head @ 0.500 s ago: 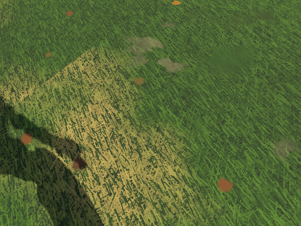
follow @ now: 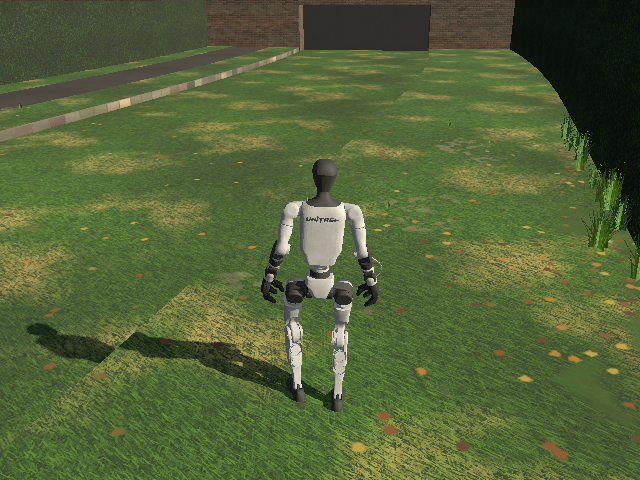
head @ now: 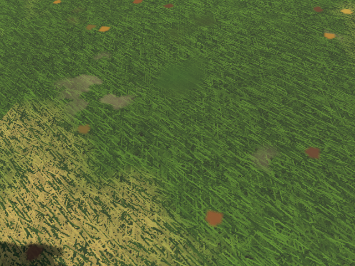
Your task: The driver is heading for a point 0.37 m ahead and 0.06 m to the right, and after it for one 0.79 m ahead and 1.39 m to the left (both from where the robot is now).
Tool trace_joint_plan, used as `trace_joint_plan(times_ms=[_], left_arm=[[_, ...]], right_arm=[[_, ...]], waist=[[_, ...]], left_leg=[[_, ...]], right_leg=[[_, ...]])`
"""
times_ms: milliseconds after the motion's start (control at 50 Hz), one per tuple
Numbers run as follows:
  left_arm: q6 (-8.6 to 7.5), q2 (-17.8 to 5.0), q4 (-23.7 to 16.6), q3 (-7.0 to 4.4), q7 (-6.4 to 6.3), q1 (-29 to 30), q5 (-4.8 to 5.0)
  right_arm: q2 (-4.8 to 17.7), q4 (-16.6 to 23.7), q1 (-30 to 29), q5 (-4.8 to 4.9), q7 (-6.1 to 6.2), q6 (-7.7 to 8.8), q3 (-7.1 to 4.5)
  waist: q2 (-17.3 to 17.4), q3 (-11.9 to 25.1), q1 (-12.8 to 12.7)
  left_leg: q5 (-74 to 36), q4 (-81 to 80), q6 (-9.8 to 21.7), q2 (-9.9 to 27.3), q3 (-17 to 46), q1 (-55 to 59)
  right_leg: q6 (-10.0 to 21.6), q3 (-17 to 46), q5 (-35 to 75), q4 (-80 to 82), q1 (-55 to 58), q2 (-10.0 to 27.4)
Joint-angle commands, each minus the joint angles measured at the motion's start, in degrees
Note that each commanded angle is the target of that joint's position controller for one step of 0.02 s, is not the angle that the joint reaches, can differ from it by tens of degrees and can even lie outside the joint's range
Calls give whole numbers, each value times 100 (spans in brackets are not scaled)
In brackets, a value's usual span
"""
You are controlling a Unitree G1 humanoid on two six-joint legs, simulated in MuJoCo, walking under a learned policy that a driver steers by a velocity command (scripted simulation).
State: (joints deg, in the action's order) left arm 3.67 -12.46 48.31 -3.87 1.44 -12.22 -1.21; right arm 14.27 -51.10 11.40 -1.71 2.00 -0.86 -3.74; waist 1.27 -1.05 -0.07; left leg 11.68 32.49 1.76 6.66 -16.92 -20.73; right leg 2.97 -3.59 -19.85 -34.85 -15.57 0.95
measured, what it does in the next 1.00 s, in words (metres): walks ahead: left foot, then right foot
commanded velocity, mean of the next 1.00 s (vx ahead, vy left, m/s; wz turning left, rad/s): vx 0.23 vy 0.00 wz -0.30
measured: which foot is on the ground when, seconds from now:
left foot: down 0.00-0.00, up 0.02-0.48, down 0.50-0.96, up 0.98-1.00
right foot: down 0.00-0.50, up 0.52-0.92, down 0.94-1.00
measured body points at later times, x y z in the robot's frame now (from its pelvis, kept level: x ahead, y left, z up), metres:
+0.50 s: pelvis +0.02 +0.00 +0.01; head +0.03 +0.01 +0.46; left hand +0.15 +0.25 -0.12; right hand +0.08 -0.29 -0.09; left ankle +0.03 +0.10 -0.73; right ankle -0.01 -0.09 -0.72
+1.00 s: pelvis +0.19 -0.08 +0.00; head +0.23 -0.10 +0.45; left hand +0.46 +0.08 -0.09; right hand +0.07 -0.31 -0.14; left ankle +0.04 +0.09 -0.68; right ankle +0.26 -0.19 -0.73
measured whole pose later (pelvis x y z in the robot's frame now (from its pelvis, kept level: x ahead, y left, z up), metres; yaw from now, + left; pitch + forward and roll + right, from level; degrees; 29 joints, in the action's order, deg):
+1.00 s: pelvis +0.19 -0.08 +0.00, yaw -14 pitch +2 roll +1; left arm -3.8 -13.3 41.4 -1.3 1.1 -1.6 -2.8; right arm 12.2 -54.0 26.2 0.9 0.5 3.2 -1.9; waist -0.3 -3.9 4.6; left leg 29.3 45.9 1.8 -0.8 2.0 -5.6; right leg 4.1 -4.7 -7.1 -32.4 -25.7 -0.1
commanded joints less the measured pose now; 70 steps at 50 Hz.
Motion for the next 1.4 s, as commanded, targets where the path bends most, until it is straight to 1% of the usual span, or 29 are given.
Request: trace_joint_plan(times_ms=[20,40,80,120,180,280,360,420,480,500,520,540,560,600,640,740,840,880,920,940,960,980,1000,1020,1060,1080,1160,1260,1400], left_arm=[[-141,-1661,-371,-361,-105,-630,-9],[-152,-1453,-254,-360,-221,-789,-87],[-177,-1105,-413,-248,-272,-88,-36],[-231,-923,-611,-196,-231,168,36],[-304,-957,-584,-212,-191,-239,92],[-277,-1118,-587,-263,-231,-632,49],[-244,-1186,-658,-291,-150,-651,-26],[-279,-1179,-676,-279,-97,-541,-65],[-315,-1011,-732,-223,-117,-117,20],[-379,-636,-817,-116,-144,-34,42],[-466,-249,-986,5,-140,7,108],[-521,-795,-1039,-103,-134,272,-75],[-560,-894,-962,-141,-73,155,-89],[-587,-925,-695,-155,60,-180,-102],[-573,-814,-659,-115,137,-76,-166],[-543,-523,-954,41,194,946,-141],[-565,-445,-1167,140,224,1574,-71],[-591,-474,-1143,134,164,1457,-75],[-682,-584,-807,64,23,452,-105],[-779,-742,-581,13,-60,-313,-195],[-843,-1196,-480,-80,-165,-1173,-330],[-785,-1726,-487,-205,-154,-1236,-246],[-733,-1364,-515,-159,-137,-1115,10],[-749,-974,-546,-25,-147,-564,27],[-767,-516,-570,119,-194,-109,30],[-757,-513,-552,128,-230,-30,40],[-821,-649,-554,87,-293,17,20],[-697,-660,-459,75,-363,-115,-4],[-462,-1060,-411,-88,-285,-350,-35]], right_arm=[[304,640,-69,90,7,-113,-106],[445,706,-508,27,27,-153,-107],[406,578,-163,129,-47,-105,-109],[556,453,71,-38,-101,-52,-164],[460,570,-16,21,-105,-80,-145],[480,834,-334,75,-38,-131,-93],[530,1024,-529,16,-144,-59,-50],[484,1065,-401,41,-179,62,-8],[309,782,563,65,-112,230,41],[612,684,1003,-3,-50,307,-4],[1255,708,1319,-60,-28,358,-111],[1431,577,1170,-111,-50,351,-209],[1110,628,860,-25,-85,382,-140],[771,700,460,71,-150,468,-59],[618,569,712,85,-185,560,-21],[547,229,1395,119,-260,621,-22],[735,27,1696,84,-233,617,-46],[754,-43,1687,88,-212,584,-36],[816,-111,1613,123,-188,543,-30],[794,-99,1550,214,-179,548,-9],[496,152,1499,266,-178,571,86],[-40,171,2330,481,-115,492,188],[711,45,1895,254,-21,371,-36],[543,120,1594,252,-40,347,-38],[383,87,1384,124,-123,240,-42],[324,59,1496,56,-184,141,-52],[212,191,1354,32,-273,-59,-96],[164,614,486,-27,-384,-194,-46],[300,1128,-172,18,-442,-234,-40]], waist=[[-2116,-424,-234],[-1184,-550,-318],[-799,-361,157],[-794,102,193],[-555,379,65],[-795,311,-194],[-885,260,-322],[-858,136,-242],[-490,15,400],[209,37,554],[1207,203,623],[636,-582,462],[374,-829,189],[499,-650,-58],[539,-405,27],[486,-457,331],[577,-498,450],[554,-505,337],[447,21,-154],[356,513,-502],[-257,1351,-766],[-1682,2344,-431],[-583,2028,-482],[-613,1239,-213],[-641,465,19],[-777,369,152],[-745,439,337],[-787,194,185],[-816,215,-119]], left_leg=[[2396,1403,-487,-528,629,-1847],[2038,2354,-441,-365,1433,-1553],[1052,2554,-318,-401,1730,-1419],[703,2908,-237,-522,1710,-1409],[731,2928,-329,-543,1800,-1512],[1042,2059,-426,-613,1905,-1505],[1275,1325,-343,-713,1851,-1048],[1414,661,-163,-821,1736,-290],[460,-1155,149,-883,1576,1892],[1256,-1697,272,-84,2511,2694],[3211,-2608,687,1392,4838,2935],[3556,-2779,1051,1640,5421,2059],[3381,-2728,1061,1408,5059,1839],[2142,-2723,742,753,3909,1899],[926,-2674,750,487,3258,2018],[-827,-2623,901,374,2617,2258],[-2068,-2349,828,478,2298,2177],[-3037,-2005,759,566,2296,2145],[-4948,-722,522,361,2185,2152],[-4519,232,360,137,2047,1619],[-2100,1700,222,-165,1915,504],[2391,3601,66,-1044,1625,-710],[2006,3999,152,-824,2160,-667],[1713,3971,158,-667,2154,-809],[1280,3497,71,-388,2025,-744],[1137,3456,-4,-399,1912,-518],[657,3437,-126,-503,1733,-524],[94,2260,-183,-326,1549,-792],[938,977,42,-485,1159,-251]], right_leg=[[1096,3595,495,2589,243,2155],[1291,3067,1103,2418,-93,1995],[967,2106,1201,2125,-44,1218],[936,1829,2289,1875,503,935],[1039,1955,2987,1674,1066,971],[1182,2452,2761,1590,1386,1021],[1306,3050,-621,2092,958,865],[1233,3168,-1016,2100,441,786],[770,2792,-1328,1590,-995,248],[441,2265,-1514,633,-1836,-202],[173,1231,-1345,-955,-2566,-1044],[193,1364,-862,-1603,-2979,-760],[186,1498,-406,-1877,-2963,-550],[13,1238,237,-2023,-2701,-402],[-108,930,663,-2255,-2621,-275],[-323,243,1176,-1560,-2880,138],[-157,-100,1226,-223,-1997,46],[13,-151,1092,105,-1419,-103],[191,-176,1284,674,-85,-470],[303,6,2015,984,1172,-236],[506,1267,2916,815,2716,1187],[1304,3226,4776,915,3695,2908],[1214,2857,5216,930,2908,2482],[1062,1946,5470,1055,2227,2222],[698,1055,5096,1503,1217,1720],[649,745,4956,1656,820,1572],[806,151,4689,1897,422,1557],[866,-284,3496,1952,422,1544],[814,-325,2761,1391,730,1922]])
